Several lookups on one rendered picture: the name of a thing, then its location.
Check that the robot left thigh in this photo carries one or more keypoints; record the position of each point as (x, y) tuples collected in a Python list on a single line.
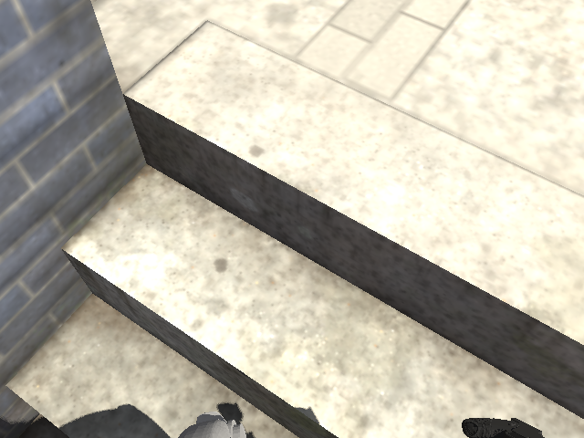
[(214, 429)]

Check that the right robot hand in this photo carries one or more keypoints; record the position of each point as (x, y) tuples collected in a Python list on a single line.
[(497, 428)]

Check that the left robot shin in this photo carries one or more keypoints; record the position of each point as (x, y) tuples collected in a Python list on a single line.
[(208, 416)]

